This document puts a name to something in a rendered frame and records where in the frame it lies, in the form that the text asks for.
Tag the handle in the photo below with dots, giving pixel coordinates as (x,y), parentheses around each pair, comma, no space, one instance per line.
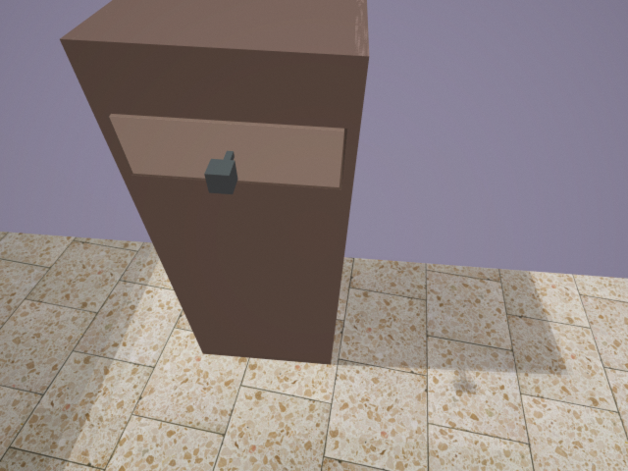
(220,175)

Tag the cabinet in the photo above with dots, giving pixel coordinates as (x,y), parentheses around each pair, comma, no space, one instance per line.
(257,272)

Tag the drawer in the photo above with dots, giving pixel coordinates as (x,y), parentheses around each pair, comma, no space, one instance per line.
(265,153)

